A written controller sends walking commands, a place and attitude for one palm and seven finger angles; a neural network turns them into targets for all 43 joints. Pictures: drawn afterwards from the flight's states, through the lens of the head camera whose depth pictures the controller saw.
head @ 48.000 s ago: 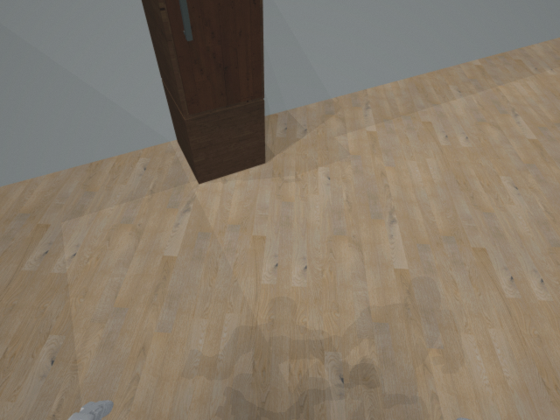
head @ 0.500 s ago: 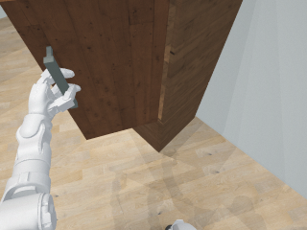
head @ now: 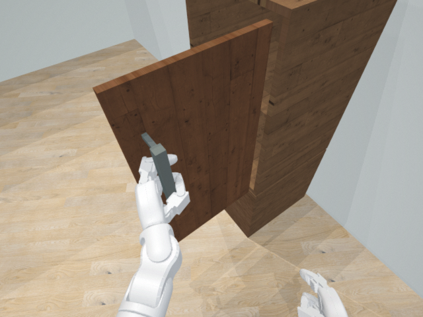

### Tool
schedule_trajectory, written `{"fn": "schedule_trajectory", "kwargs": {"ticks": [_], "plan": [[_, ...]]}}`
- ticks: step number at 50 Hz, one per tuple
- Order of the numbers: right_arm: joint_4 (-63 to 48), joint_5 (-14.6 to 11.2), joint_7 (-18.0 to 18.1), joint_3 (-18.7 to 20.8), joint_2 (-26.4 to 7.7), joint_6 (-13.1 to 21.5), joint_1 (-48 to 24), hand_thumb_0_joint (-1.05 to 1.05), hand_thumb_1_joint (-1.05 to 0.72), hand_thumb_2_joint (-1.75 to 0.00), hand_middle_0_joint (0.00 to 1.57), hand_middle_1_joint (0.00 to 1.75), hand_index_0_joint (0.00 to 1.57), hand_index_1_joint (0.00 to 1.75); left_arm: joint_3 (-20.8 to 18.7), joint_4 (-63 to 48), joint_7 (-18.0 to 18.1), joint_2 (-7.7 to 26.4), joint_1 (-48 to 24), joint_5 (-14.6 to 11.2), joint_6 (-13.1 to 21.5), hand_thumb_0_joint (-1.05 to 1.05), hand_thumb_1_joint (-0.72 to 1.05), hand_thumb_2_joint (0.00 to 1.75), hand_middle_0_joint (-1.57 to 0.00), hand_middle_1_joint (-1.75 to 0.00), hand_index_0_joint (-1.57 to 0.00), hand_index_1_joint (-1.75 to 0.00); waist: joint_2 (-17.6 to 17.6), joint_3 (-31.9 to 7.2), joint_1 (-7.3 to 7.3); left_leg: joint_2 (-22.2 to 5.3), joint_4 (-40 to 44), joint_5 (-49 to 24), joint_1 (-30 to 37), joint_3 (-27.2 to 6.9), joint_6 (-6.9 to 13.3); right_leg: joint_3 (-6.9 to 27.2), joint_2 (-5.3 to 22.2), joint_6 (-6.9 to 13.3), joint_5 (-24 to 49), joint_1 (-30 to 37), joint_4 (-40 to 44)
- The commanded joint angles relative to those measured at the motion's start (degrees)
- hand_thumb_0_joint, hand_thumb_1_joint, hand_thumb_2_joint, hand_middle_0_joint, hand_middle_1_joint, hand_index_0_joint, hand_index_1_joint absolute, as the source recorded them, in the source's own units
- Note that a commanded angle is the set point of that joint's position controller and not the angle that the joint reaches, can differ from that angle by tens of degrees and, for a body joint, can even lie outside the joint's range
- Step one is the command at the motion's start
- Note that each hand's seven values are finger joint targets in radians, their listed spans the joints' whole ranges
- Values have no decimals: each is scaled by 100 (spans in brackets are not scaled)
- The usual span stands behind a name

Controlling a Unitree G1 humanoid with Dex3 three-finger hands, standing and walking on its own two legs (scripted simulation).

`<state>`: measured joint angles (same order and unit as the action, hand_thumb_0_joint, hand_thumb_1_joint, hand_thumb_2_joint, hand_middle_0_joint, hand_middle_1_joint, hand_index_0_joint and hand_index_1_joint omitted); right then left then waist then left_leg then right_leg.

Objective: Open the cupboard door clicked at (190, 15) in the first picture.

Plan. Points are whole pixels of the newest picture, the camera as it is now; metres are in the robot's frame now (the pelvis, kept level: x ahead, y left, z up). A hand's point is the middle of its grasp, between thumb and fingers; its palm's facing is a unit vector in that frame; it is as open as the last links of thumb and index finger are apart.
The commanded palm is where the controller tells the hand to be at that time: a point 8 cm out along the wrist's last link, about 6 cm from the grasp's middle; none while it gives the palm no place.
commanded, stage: pull the door open along its arc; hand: left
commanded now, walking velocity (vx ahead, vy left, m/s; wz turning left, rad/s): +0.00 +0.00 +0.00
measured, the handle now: (161, 172) +0.36 +0.12 +0.08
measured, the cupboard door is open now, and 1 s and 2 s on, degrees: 92 99 100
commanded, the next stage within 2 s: open thumb and fingers to let go in 0.08 s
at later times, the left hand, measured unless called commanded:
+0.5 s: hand (192, 205) +0.30 +0.05 +0.08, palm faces +0.34 -0.94 -0.03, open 8.6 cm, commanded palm +0.25 +0.10 +0.07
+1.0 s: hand (188, 212) +0.28 +0.06 +0.08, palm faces +0.32 -0.95 -0.01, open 15.4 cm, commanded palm +0.24 +0.10 +0.07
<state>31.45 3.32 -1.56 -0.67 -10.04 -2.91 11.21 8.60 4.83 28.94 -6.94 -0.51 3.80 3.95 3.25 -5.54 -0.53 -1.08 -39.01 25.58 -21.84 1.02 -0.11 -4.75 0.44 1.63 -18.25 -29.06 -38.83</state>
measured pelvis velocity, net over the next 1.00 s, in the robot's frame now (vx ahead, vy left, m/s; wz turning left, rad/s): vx -0.05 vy -0.01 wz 0.02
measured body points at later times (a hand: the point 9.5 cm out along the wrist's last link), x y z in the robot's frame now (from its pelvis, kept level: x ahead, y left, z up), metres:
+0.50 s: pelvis -0.01 -0.02 +0.00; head +0.01 -0.05 +0.45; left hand +0.27 +0.10 +0.08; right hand +0.17 -0.23 -0.11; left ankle -0.07 +0.12 -0.72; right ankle +0.01 -0.10 -0.72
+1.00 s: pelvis -0.05 -0.01 +0.00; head -0.04 -0.02 +0.45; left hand +0.26 +0.11 +0.09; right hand +0.13 -0.22 -0.11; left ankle -0.07 +0.12 -0.72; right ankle +0.01 -0.10 -0.72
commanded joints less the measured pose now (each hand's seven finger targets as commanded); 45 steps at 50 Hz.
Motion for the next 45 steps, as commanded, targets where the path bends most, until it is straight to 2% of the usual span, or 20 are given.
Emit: {"fn": "schedule_trajectory", "kwargs": {"ticks": [1, 4, 7, 8, 9, 11, 13, 15, 16, 17, 18, 24, 29, 30, 33, 34, 37, 39, 43, 45], "plan": [[-842, -11, 117, 216, -517, 276, -422, 0, -90, -90, 20, 30, 20, 30, 724, -1934, 26, -509, -481, 202, 386, 0, 90, 90, -40, -135, -40, -135, -702, -1364, 76, 32, 321, -2517, 69, -30, 0, 151, 71, 28, 2613, 1832, 257], [-924, -40, 63, 179, -453, 256, -543, 0, -90, -90, 20, 30, 20, 30, 802, -2229, 49, -568, 461, 131, 284, 0, 90, 90, -40, -135, -40, -135, -579, -1338, -74, 69, 307, -2629, 83, -12, -15, 143, 89, 47, 2906, 2049, 226], [-848, -12, 130, 145, -461, 211, -624, 0, -90, -90, 20, 30, 20, 30, 620, -2149, 194, -346, -223, 179, 187, 0, 90, 90, -40, -135, -40, -135, -532, -1100, 17, 116, 265, -2349, -28, -57, -11, 213, 121, 31, 2708, 1894, 284], [-824, 0, 156, 123, -458, 207, -653, 0, -90, -90, 20, 30, 20, 30, 551, -2019, 258, -330, -403, 164, 157, 0, 90, 90, -40, -135, -40, -135, -613, -1056, 30, 136, 244, -2243, -76, -75, 0, 236, 134, 14, 2625, 1845, 313], [-743, 17, 205, 95, -477, 202, -670, 0, -90, -90, 20, 30, 20, 30, 390, -1850, 333, -156, -984, 184, 150, 0, 90, 90, -40, -135, -40, -135, -743, -956, 120, 158, 209, -2084, -163, -101, 14, 285, 161, -8, 2453, 1729, 357], [-724, 31, 247, 115, -452, 196, -712, 0, -90, -90, 20, 30, 20, 30, 325, -1726, 379, -181, -848, 202, 161, 0, 76, 84, -39, -134, -39, -134, -748, -1092, 26, 178, 208, -2052, -150, -96, 23, 334, 166, -8, 2340, 1806, 373], [-720, 44, 261, 109, -443, 205, -654, 0, -90, -90, 20, 30, 20, 30, 322, -1650, 332, -217, -722, 164, 166, 0, 62, 78, -38, -132, -38, -132, -784, -1331, -8, 203, 195, -2133, -141, -78, 12, 336, 190, -31, 2633, 1942, 310], [-689, 26, 292, 120, -457, 184, -650, 0, -90, -90, 20, 30, 20, 30, 320, -1530, 234, -183, -683, 137, 185, 0, 48, 72, -37, -130, -37, -130, -905, -1352, 2, 204, 190, -2124, -160, -82, 9, 380, 215, -62, 2771, 2004, 328], [-699, 37, 303, 115, -464, 193, -645, 0, -90, -90, 20, 30, 20, 30, 299, -1634, 193, -162, -840, 98, 222, 0, 41, 69, -36, -130, -36, -130, -788, -1406, 16, 211, 191, -2093, -159, -78, 12, 412, 231, -70, 2768, 2014, 319], [-684, 32, 317, 133, -455, 200, -623, 0, -90, -90, 20, 30, 20, 30, 268, -1619, 156, -128, -783, 99, 260, 0, 34, 66, -36, -129, -36, -129, -908, -1440, 11, 204, 192, -2058, -154, -78, 14, 423, 235, -76, 2749, 2051, 328], [-695, 43, 321, 136, -452, 217, -623, 0, -90, -90, 20, 30, 20, 30, 295, -1660, 113, -158, -743, 94, 296, 0, 27, 63, -35, -128, -35, -128, -847, -1480, 0, 206, 195, -2062, -140, -63, 16, 435, 239, -85, 2795, 2066, 331], [-683, 48, 358, 129, -472, 302, -638, 0, -90, -90, 20, 30, 20, 30, 107, -1457, -25, 15, -1008, 49, 451, 0, -15, 45, -32, -124, -32, -124, -958, -1256, 6, 200, 221, -1771, -254, -82, 38, 480, 246, -90, 2186, 1876, 436], [-666, 62, 362, 115, -476, 384, -665, 0, -90, -90, 20, 30, 20, 30, 61, -1280, 22, -3, -1278, 28, 503, 0, -50, 30, -30, -120, -30, -120, -782, -1226, -23, 211, 240, -1629, -293, -59, 44, 469, 226, -64, 1705, 1734, 473], [-642, 54, 366, 114, -497, 386, -671, 0, -90, -90, 20, 30, 20, 30, -3, -1212, 40, 82, -1346, 39, 516, 0, -50, 30, -30, -120, -30, -120, -965, -1233, -23, 209, 255, -1562, -335, -89, 46, 487, 228, -67, 1570, 1740, 513], [-630, 58, 362, 110, -485, 424, -680, 0, -90, -90, 20, 30, 20, 30, 0, -1131, 69, 18, -1427, 9, 541, 0, -50, 30, -28, -110, -28, -110, -836, -1215, -30, 213, 283, -1522, -339, -58, 49, 477, 214, -53, 1435, 1693, 514], [-620, 61, 368, 124, -498, 438, -675, 0, -90, -90, 20, 30, 20, 30, -78, -1122, 84, 94, -1469, 1, 554, 0, -50, 30, -27, -105, -27, -105, -938, -1237, -26, 207, 281, -1499, -360, -56, 50, 484, 215, -60, 1377, 1705, 534], [-593, 50, 350, 119, -506, 457, -689, 0, -90, -90, 20, 30, 20, 30, 183, -997, 94, -135, -1524, 92, 557, 0, -50, 30, -25, -90, -25, -90, -750, -1056, 30, 193, 327, -1420, -312, -63, 54, 396, 182, -21, 1099, 1463, 529], [-566, 43, 344, 134, -523, 489, -678, 0, -90, -90, 20, 30, 20, 30, 231, -1003, 80, -134, -1700, 117, 577, 0, -50, 30, -23, -80, -23, -80, -690, -1074, 70, 189, 325, -1325, -278, -59, 55, 383, 179, -15, 921, 1374, 551], [-530, 28, 366, 105, -548, 539, -715, 0, -90, -90, 20, 30, 20, 30, 299, -787, 24, -188, -1940, 71, 573, 0, -50, 30, -20, -60, -20, -60, -776, -895, 98, 200, 389, -1024, -366, -112, 54, 357, 172, -11, 419, 1203, 623], [-495, 15, 397, 100, -567, 545, -753, 0, -90, -90, 20, 30, 20, 30, 199, -683, 36, -80, -2136, 55, 583, 0, -50, 30, -18, -50, -18, -50, -962, -831, 94, 194, 427, -910, -395, -142, 59, 368, 166, -12, 173, 1156, 706]]}}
